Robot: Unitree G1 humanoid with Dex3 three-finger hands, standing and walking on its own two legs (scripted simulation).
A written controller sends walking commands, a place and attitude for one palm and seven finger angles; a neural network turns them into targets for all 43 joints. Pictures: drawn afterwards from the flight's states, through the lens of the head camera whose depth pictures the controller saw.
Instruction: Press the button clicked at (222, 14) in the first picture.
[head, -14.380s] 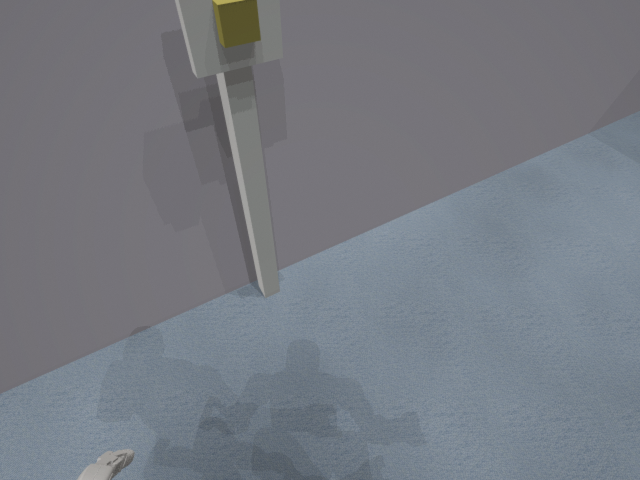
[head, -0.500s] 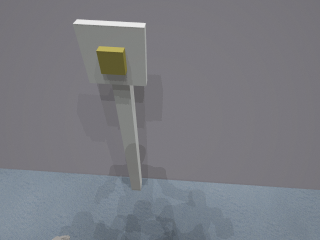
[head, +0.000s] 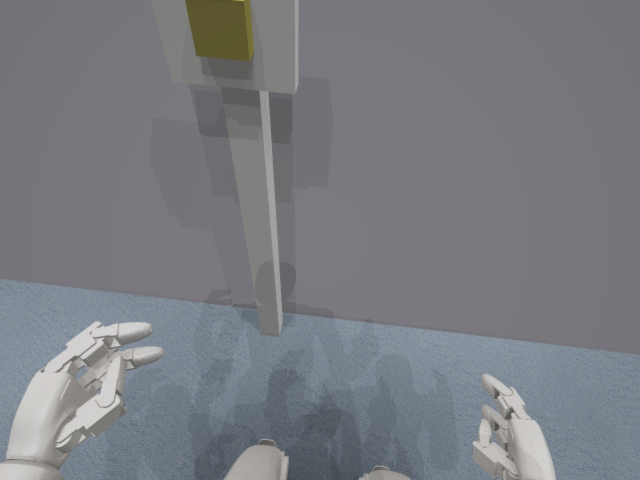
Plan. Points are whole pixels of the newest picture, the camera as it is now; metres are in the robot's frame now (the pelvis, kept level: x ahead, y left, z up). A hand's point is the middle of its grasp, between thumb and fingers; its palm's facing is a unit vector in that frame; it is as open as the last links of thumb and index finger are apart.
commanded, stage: raise the hand and make a fist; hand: left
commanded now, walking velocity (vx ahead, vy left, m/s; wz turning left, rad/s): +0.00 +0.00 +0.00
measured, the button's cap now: (222, 24) +0.58 +0.19 +0.27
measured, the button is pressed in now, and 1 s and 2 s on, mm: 0 0 0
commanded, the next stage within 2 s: aim a knuckle at the button in 1.56 s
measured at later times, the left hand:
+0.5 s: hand (113, 304) +0.25 +0.23 +0.14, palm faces +0.04 -1.00 -0.06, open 3.1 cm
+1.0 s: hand (90, 230) +0.27 +0.22 +0.23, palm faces +0.01 -1.00 -0.10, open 3.1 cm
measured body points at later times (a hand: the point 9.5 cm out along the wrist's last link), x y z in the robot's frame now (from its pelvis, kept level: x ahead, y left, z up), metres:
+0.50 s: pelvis +0.06 +0.00 +0.04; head +0.06 -0.01 +0.49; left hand +0.24 +0.28 +0.15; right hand +0.23 -0.25 -0.02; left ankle +0.07 +0.11 -0.67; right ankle +0.02 -0.10 -0.67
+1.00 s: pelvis +0.05 +0.01 +0.06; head +0.02 -0.01 +0.51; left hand +0.26 +0.28 +0.23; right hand +0.25 -0.20 +0.01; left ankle +0.07 +0.11 -0.67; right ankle +0.02 -0.10 -0.67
